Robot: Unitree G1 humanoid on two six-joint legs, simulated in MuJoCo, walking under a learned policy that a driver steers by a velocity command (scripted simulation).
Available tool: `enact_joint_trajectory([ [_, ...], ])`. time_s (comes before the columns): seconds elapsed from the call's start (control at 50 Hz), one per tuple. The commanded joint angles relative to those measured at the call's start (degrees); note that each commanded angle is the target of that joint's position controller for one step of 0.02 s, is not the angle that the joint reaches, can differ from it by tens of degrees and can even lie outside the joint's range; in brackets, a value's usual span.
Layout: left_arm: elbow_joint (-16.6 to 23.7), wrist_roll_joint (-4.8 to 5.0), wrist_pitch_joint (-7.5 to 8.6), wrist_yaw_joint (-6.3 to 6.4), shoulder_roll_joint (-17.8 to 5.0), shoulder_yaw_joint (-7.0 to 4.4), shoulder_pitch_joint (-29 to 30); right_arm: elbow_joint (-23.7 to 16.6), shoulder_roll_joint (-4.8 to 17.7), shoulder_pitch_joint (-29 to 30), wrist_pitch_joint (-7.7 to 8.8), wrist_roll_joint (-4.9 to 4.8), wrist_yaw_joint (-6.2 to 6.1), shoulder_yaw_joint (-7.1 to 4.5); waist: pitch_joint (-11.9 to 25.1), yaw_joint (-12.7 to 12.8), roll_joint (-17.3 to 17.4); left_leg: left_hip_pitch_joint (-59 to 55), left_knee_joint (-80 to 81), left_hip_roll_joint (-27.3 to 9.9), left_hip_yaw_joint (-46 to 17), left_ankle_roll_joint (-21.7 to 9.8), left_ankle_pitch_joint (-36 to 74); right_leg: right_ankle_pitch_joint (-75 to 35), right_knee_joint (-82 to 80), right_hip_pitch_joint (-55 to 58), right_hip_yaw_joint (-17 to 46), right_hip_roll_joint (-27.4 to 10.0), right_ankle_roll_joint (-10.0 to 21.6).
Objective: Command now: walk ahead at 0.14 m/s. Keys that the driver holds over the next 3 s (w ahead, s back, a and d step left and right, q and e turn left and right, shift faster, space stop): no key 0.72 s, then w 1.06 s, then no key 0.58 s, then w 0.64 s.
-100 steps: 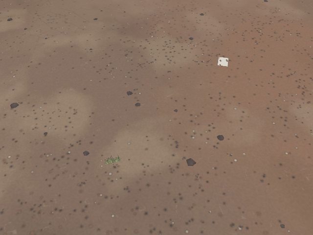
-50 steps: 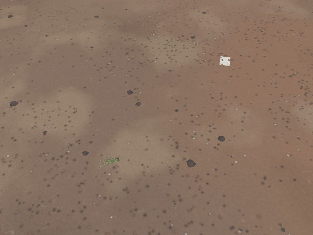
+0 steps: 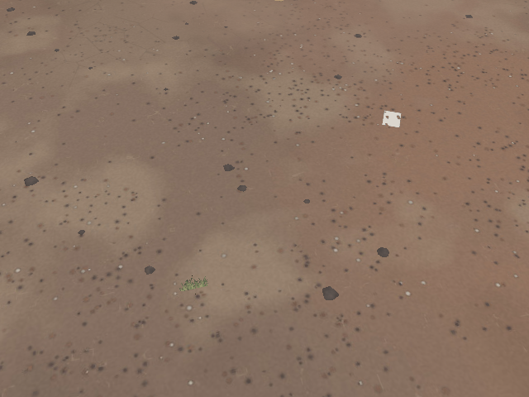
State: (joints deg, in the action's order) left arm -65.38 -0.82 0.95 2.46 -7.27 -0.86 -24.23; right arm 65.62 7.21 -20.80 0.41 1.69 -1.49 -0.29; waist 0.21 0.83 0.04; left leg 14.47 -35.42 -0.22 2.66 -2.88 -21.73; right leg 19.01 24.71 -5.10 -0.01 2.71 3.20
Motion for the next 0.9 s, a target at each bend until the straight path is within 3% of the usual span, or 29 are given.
enact_joint_trajectory([
  [0.02, 0.7, -0.39, 0.87, 0.14, -4.5, -0.31, -1.5, -2.5, -0.4, -2.2, 1.97, -0.32, 0.12, 0.21, -12.0, -2.4, -4.9, 3.5, 4.2, -1.6, 0.1, -0.9, 2.2, -3.5, -10.2, -9.0, 15.5, -15.3, 7.8],
  [0.04, 0.8, -0.41, 1.28, 0.02, -4.1, -0.09, -0.4, -1.3, -0.1, -5.4, 2.34, -0.74, -0.01, 0.13, -10.0, -3.9, -3.5, -3.8, 10.2, -1.0, -0.4, -0.8, 7.9, -11.8, -6.4, -10.6, 11.2, -12.7, 5.5],
  [0.06, 1.1, -0.35, 1.71, -0.16, -3.7, -0.01, -0.4, -0.6, 2.4, -8.3, 2.81, -0.69, -0.35, -0.50, -7.9, -4.0, -1.4, -10.4, 12.5, -3.7, -4.7, -0.8, 15.5, -15.0, -1.8, -12.9, 7.4, -9.6, 2.8],
  [0.08, 1.6, 0.27, 1.77, -0.20, -1.5, 0.51, -2.0, -0.5, 6.3, -9.0, 2.86, -1.17, -0.54, -1.33, -7.0, -2.5, 5.2, -12.4, 13.6, -8.1, -10.6, -2.7, 24.6, -8.1, 2.4, -15.1, 1.9, -3.9, 0.6],
  [0.1, 0.7, 0.49, 1.32, 0.05, -0.6, 0.89, -4.1, -0.1, 5.8, -10.8, 2.73, -0.83, -0.69, -0.95, -4.4, -3.1, 8.7, -13.7, 15.4, -13.6, -16.0, -6.0, 32.2, -0.8, 5.4, -13.4, 0.7, -3.5, -0.8],
  [0.12, 0.3, 0.79, 0.90, 0.36, -1.3, 0.76, -4.5, -0.2, 3.7, -10.2, 2.63, -0.56, -0.86, -0.29, -4.6, -2.5, 7.9, -13.7, 15.8, -15.3, -17.2, -7.2, 38.9, 1.6, 7.1, -12.3, 0.4, -3.7, -1.2],
  [0.14, 0.1, 0.85, 0.62, 0.52, -1.4, 0.79, -4.3, -0.7, 3.3, -8.5, 2.50, -0.42, -1.09, 0.02, -4.6, -1.7, 6.5, -13.2, 15.3, -15.0, -15.8, -7.2, 43.5, 1.5, 6.8, -11.0, 0.7, -4.1, -1.4],
  [0.22, -0.7, 0.81, 0.36, 0.34, -1.6, 0.99, -4.6, -1.9, 4.8, -4.2, 2.22, -1.03, -1.87, -0.10, -3.3, 0.6, 3.1, -13.3, 11.7, -8.8, -7.0, -3.2, 50.4, -11.6, -1.1, -3.8, 2.0, -5.7, -2.0],
  [0.26, -0.7, 1.01, 0.22, 0.74, -3.2, 0.70, -3.6, -1.9, 4.8, -5.1, 2.12, -1.49, -1.87, -0.40, -1.8, -0.3, 1.8, -12.9, 11.2, -7.2, -5.9, -1.9, 48.1, -20.8, -1.4, 0.0, 2.1, -6.9, -2.2],
  [0.36, -0.9, 0.75, -0.10, 1.12, -3.1, 0.84, -2.1, -1.6, 3.5, -4.9, 1.78, -1.55, -1.78, -0.77, -2.0, -0.5, -0.9, -10.7, 11.3, -5.9, -4.8, -1.6, 41.6, -27.8, -1.6, 2.6, 2.0, -8.6, -2.0],
  [0.72, -1.4, 0.32, 0.00, 0.87, -3.0, 1.37, -0.2, -0.4, 3.8, -2.3, 0.29, -1.35, -1.34, -0.96, -5.8, -1.3, -0.8, -9.9, 15.1, -5.4, -4.8, -0.7, 25.9, -18.6, -6.6, -1.3, 3.0, -9.0, -1.1],
  [0.74, -1.5, 0.21, 0.00, 0.83, -2.7, 1.44, -0.8, -0.2, 3.6, -2.5, 0.23, -1.32, -1.28, -0.90, -4.9, -1.3, -0.8, -10.1, 15.5, -4.8, -4.6, -0.9, 21.1, -13.9, -7.2, -1.1, 2.9, -8.5, -0.8],
  [0.8, -1.4, -0.23, -0.29, 0.46, -4.1, 0.51, -2.3, -0.7, 5.0, -2.2, -0.42, -1.15, -0.73, -1.83, -7.9, -1.0, -2.0, -5.0, 11.9, -1.3, -3.0, -2.7, -4.7, 9.8, -6.1, -4.9, 3.8, -6.6, 2.3],
  [0.84, -1.0, 0.03, -0.24, 0.09, -5.1, -0.07, -5.1, -2.3, 4.0, -0.4, -0.26, -0.97, 0.04, -1.78, -13.5, 0.4, -4.4, 4.8, 7.4, 0.0, -2.7, -3.0, -14.0, 23.9, -9.1, -6.6, 10.3, -9.7, 5.3],
  [0.88, -1.9, 0.21, 0.17, 0.05, -8.0, -1.20, -10.2, -5.5, 1.6, 4.5, 0.83, -0.09, 0.88, -1.16, -17.1, 3.0, -10.2, 14.7, -3.6, 1.8, 2.8, -2.0, -7.6, 29.3, -16.1, -2.7, 22.0, -17.6, 9.7],
  [0.9, -1.9, -0.04, 0.45, -0.02, -8.4, -1.54, -10.5, -7.1, 2.2, 6.9, 1.50, 0.39, 1.20, -1.25, -18.4, 3.4, -10.2, 17.9, -7.1, 0.0, 2.5, -2.0, -4.9, 26.5, -17.5, -2.1, 25.5, -20.8, 11.6],
])
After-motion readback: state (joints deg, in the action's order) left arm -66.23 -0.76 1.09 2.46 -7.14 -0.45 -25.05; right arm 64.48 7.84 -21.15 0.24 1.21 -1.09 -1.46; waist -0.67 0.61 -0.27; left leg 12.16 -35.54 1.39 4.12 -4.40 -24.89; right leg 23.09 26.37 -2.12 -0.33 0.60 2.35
